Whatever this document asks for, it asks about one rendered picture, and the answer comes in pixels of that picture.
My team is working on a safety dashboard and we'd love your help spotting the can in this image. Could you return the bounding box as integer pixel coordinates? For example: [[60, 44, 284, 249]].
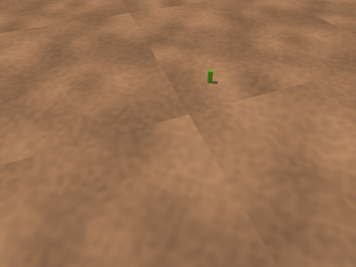
[[207, 70, 213, 83]]

